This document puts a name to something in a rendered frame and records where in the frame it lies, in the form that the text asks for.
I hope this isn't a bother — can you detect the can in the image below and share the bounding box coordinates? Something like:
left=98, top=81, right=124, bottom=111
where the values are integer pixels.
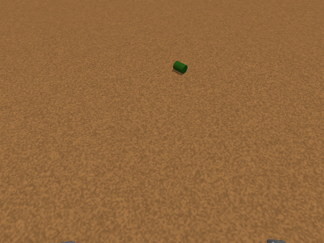
left=173, top=61, right=187, bottom=74

